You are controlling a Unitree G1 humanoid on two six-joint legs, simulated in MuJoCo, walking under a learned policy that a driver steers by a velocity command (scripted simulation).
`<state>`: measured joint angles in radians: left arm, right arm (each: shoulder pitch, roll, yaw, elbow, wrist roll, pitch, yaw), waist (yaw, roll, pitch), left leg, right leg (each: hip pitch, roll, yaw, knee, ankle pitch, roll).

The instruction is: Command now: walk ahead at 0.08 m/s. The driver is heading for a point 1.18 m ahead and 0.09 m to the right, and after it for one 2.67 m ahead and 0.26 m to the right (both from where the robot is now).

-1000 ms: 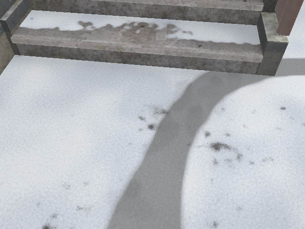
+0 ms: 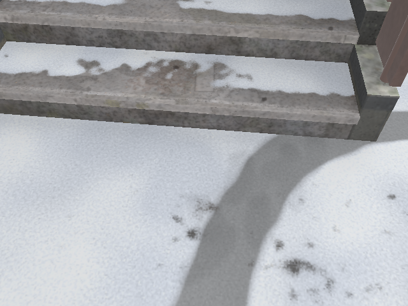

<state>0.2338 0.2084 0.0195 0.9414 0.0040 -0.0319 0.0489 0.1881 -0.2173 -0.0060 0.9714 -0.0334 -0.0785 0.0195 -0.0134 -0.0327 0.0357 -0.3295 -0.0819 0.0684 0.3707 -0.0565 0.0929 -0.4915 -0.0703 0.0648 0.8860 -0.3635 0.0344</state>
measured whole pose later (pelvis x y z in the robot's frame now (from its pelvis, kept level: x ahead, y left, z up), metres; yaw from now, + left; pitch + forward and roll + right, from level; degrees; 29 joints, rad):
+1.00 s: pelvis +0.31 -0.01 -0.01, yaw +1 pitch +2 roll +0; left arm -0.08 0.21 0.03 0.84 -0.03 -0.10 -0.04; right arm 0.49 -0.21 -0.03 1.09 0.01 -0.08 -0.01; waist -0.10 -0.02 0.03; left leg 0.17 -0.02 0.03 0.18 -0.39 0.02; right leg -0.60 -0.03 -0.05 0.54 0.01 -0.08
